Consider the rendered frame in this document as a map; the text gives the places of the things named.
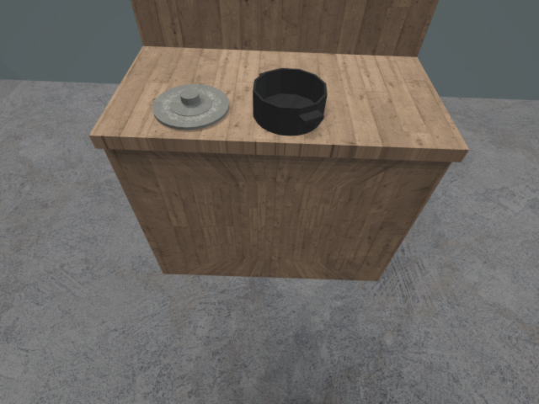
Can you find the lid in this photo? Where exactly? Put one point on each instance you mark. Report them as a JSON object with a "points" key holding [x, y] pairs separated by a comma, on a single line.
{"points": [[170, 111]]}

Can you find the knob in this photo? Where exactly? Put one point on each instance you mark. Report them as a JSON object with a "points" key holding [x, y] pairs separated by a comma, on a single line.
{"points": [[189, 96]]}

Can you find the pot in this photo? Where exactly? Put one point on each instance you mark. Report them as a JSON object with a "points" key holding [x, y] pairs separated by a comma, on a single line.
{"points": [[289, 102]]}

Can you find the table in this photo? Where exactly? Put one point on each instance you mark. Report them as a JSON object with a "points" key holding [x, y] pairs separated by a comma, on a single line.
{"points": [[234, 199]]}

